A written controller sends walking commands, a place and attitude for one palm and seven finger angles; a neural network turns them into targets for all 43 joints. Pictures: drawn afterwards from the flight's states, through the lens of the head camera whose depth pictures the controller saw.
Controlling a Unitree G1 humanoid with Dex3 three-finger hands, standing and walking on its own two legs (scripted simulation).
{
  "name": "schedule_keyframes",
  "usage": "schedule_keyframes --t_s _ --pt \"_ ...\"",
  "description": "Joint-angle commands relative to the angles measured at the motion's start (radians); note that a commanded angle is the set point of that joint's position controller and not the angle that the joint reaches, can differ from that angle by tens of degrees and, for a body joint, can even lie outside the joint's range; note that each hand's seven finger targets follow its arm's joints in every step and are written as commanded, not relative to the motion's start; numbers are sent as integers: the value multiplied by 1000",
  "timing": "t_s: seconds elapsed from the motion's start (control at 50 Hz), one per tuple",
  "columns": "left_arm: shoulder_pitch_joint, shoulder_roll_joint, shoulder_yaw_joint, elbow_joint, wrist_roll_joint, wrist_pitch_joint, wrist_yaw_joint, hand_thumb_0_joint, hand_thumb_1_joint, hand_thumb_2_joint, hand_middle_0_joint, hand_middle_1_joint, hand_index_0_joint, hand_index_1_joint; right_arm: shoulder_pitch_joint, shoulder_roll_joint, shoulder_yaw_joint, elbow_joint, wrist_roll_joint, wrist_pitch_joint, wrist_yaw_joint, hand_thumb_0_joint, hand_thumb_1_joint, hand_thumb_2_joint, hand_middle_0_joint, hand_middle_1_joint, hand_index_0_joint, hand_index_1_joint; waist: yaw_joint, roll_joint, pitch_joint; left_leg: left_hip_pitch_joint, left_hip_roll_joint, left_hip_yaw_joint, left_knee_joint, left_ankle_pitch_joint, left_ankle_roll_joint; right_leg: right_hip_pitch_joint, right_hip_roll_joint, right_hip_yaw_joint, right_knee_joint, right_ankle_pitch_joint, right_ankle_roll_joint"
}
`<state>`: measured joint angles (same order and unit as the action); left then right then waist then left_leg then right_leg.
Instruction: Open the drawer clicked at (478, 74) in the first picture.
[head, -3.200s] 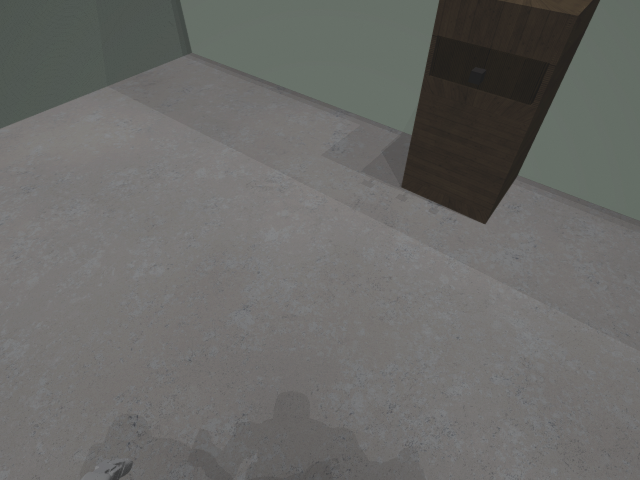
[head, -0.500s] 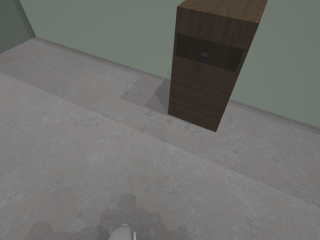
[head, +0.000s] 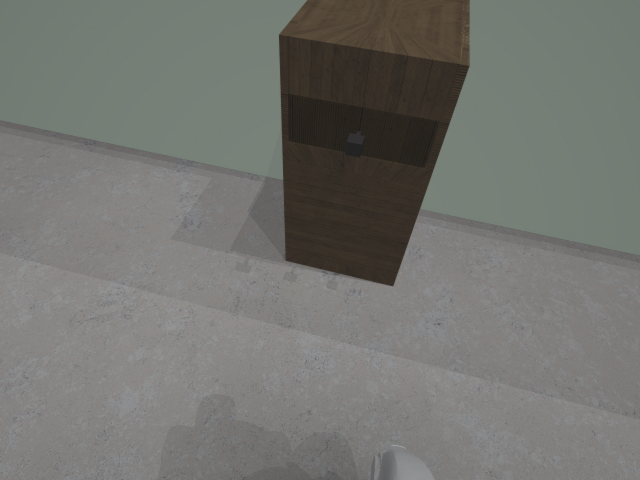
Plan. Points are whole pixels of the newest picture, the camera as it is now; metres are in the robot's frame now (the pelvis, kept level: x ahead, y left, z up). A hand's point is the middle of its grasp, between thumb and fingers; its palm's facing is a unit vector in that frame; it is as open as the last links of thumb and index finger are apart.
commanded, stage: turn to face it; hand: left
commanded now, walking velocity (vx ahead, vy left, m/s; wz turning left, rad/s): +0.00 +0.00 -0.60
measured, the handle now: (356, 141) +0.92 -0.05 -0.12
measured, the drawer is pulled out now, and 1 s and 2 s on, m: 0.00 0.00 0.00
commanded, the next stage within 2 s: take the last steps up to it in 0.22 s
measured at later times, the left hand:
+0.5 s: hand (233, 415) +0.24 +0.14 -0.17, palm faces -0.11 -0.97 -0.21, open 7.3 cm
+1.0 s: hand (280, 341) +0.38 +0.09 -0.18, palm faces -0.29 -0.94 -0.17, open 7.4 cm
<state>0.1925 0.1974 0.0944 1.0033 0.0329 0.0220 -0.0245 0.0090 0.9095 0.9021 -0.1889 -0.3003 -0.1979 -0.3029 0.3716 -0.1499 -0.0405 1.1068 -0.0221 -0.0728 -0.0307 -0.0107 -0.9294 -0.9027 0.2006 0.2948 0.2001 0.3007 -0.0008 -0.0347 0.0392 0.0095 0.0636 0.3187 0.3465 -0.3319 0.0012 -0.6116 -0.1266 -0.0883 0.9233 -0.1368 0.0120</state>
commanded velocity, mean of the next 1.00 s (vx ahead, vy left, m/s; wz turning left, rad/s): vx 0.20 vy -0.04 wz -0.13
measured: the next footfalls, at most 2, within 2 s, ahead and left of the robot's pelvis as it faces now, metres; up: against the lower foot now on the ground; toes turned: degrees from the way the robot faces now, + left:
right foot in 0.14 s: +0.21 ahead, -0.13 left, +0.00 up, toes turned -13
left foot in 0.58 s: +0.22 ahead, +0.10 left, +0.00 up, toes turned -3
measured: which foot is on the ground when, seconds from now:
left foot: down 0.00-0.14, up 0.16-0.56, down 0.58-1.00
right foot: up 0.00-0.12, down 0.14-0.58, up 0.60-0.98, down 1.00-1.00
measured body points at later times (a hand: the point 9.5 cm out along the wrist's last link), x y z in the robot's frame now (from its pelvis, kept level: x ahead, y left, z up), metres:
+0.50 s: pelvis +0.14 -0.03 -0.01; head +0.15 -0.03 +0.44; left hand +0.25 +0.20 -0.15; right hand +0.17 -0.27 -0.15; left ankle +0.17 +0.11 -0.71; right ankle +0.17 -0.12 -0.74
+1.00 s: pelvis +0.27 -0.07 -0.01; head +0.31 -0.08 +0.44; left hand +0.39 +0.14 -0.17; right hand +0.10 -0.23 -0.16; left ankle +0.18 +0.10 -0.74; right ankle +0.31 -0.20 -0.74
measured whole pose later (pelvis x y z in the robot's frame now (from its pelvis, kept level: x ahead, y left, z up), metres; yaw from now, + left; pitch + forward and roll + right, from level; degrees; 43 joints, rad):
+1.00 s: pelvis +0.27 -0.07 -0.01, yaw -15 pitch +1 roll +0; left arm 0.19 0.18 0.06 1.07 0.03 0.00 -0.03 0.01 0.91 0.90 -0.19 -0.30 -0.20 -0.30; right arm 0.50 -0.11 -0.03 1.15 -0.03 -0.04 -0.02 0.00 -0.91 -0.90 0.20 0.30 0.20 0.30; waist -0.07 -0.01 0.06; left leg 0.01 0.13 0.20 0.43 -0.42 -0.08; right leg -0.40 -0.06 -0.14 0.58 -0.24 -0.01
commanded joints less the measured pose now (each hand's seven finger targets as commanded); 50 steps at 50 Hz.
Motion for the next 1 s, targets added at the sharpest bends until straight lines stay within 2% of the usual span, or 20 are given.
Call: schedule_keyframes --t_s 0.0,0.06,0.08,0.1,0.12,0.14,0.16,0.22,0.28,0.44,0.52,0.54,0.56,0.58,0.64,0.7,0.88,0.92,0.96,0.98 --pt "-85 -11 -16 -94 -4 -22 -15 0 900 900 -200 -300 -200 -300 60 -138 -32 -45 -6 -7 -1 0 -900 -900 200 300 200 300 -28 172 110 7 271 -48 -56 644 94 -12 47 -58 -200 -33 -19" --pt "29 22 -13 -69 1 -37 -6 0 900 900 -200 -300 -200 -300 47 -177 -41 -50 -1 4 -2 0 -900 -900 200 300 200 300 23 170 10 17 278 -21 168 905 74 215 116 -91 -280 -45 -59" --pt "138 52 -7 -40 5 -47 -1 0 900 900 -200 -300 -200 -300 30 -187 -41 -58 4 7 2 0 -900 -900 200 300 200 300 79 144 -60 -31 248 -9 328 882 46 379 137 -100 -353 17 -67" --pt "244 130 13 -11 10 -62 7 0 900 900 -200 -300 -200 -300 33 -162 -33 -69 13 11 10 0 -900 -900 200 300 200 300 130 34 -147 -212 203 6 576 621 -1 629 34 -6 -394 258 -99" --pt "309 247 36 -2 0 -74 20 0 900 900 -200 -300 -200 -300 93 -83 -22 -94 27 11 10 0 -900 -900 200 300 200 300 121 -229 -302 -502 24 -51 931 -234 -57 882 -280 442 -397 723 -238" --pt "314 279 36 -5 -30 -65 33 0 900 900 -200 -300 -200 -300 39 -106 -21 -118 30 21 -3 0 -900 -900 200 300 200 300 124 -184 -357 -515 11 -225 1057 -321 -48 837 -334 496 -476 861 -314" --pt "226 240 26 -22 -31 -56 40 0 900 900 -200 -300 -200 -300 -3 -91 -25 -122 30 32 -5 0 -900 -900 200 300 200 300 91 -75 -222 -543 53 -269 1080 -249 -45 716 -306 396 -507 745 -311" --pt "44 143 -5 -71 -25 -54 53 0 900 900 -200 -300 -200 -300 -28 -90 -18 -104 6 64 0 0 -900 -900 200 300 200 300 10 -43 -104 -485 100 -303 980 -91 -53 398 -199 282 -588 465 -215" --pt "-31 130 -9 -84 -10 -51 57 0 900 900 -200 -300 -200 -300 42 -65 -13 -83 0 92 2 0 -900 -900 200 300 200 300 -52 -30 -110 -415 77 -281 818 -58 -65 300 -131 185 -606 341 -184" --pt "34 144 0 -61 -4 -44 31 0 900 900 -200 -300 -200 -300 -100 -82 -16 -149 -1 69 23 0 -900 -900 200 300 200 300 8 -116 -54 -370 39 -230 447 -73 -56 290 -100 279 -711 -276 -197" --pt "26 118 -3 -54 -19 -34 26 0 900 900 -200 -300 -200 -300 15 -78 -15 -108 -1 44 17 0 -900 -900 200 300 200 300 -42 -18 -33 -77 12 -204 120 17 -40 142 -23 234 -603 -420 -129" --pt "30 70 -11 -63 -24 -32 19 0 900 900 -200 -300 -200 -300 62 -134 -26 -95 -8 36 10 0 -900 -900 200 300 200 300 -63 169 -13 -10 136 -396 -22 -145 1 26 57 170 -434 -424 -80" --pt "11 24 -21 -90 -27 -34 12 0 900 900 -200 -300 -200 -300 99 -226 -45 -102 -21 38 9 0 -900 -900 200 300 200 300 -87 403 50 -57 370 -697 -216 -394 91 -89 160 1 -161 -411 -25" --pt "-55 64 -10 -115 -9 -35 7 0 900 900 -200 -300 -200 -300 69 -234 -44 -116 -17 41 5 0 -900 -900 200 300 200 300 -80 312 148 -187 444 -771 -285 -452 149 -102 95 77 -14 -353 -33" --pt "32 58 3 -51 5 -34 -7 0 900 900 -200 -300 -200 -300 -39 -147 -18 -128 -11 17 1 0 -900 -900 200 300 200 300 -10 184 118 -199 291 -497 -235 -161 87 -57 64 95 146 -177 -16" --pt "60 25 -11 -20 -2 -38 -8 0 900 900 -200 -300 -200 -300 28 -126 -12 -94 -4 -2 -5 0 -900 -900 200 300 200 300 -11 156 42 -61 233 -345 -171 200 84 -58 56 71 158 -95 5" --pt "-106 -4 -37 -43 -10 -47 -10 0 900 900 -200 -300 -200 -300 167 -128 -24 3 -15 10 -1 0 -900 -900 200 300 200 300 -77 234 75 5 241 -242 -78 490 107 50 61 -58 -235 -164 -4" --pt "-59 -1 -33 -19 -10 -56 -8 0 900 900 -200 -300 -200 -300 150 -133 -26 9 -12 14 -2 0 -900 -900 200 300 200 300 -48 225 50 -36 241 -229 -9 553 96 183 91 -77 -329 -143 -25" --pt "158 52 -17 59 -7 -75 0 0 900 900 -200 -300 -200 -300 118 -133 -29 8 6 12 4 0 -900 -900 200 300 200 300 56 143 -73 -140 184 -170 225 563 45 522 105 -72 -451 4 -48" --pt "293 140 3 97 -2 -87 14 0 900 900 -200 -300 -200 -300 114 -95 -21 -6 17 9 15 0 -900 -900 200 300 200 300 114 -19 -172 -363 128 -126 449 345 7 782 -73 120 -461 43 -106"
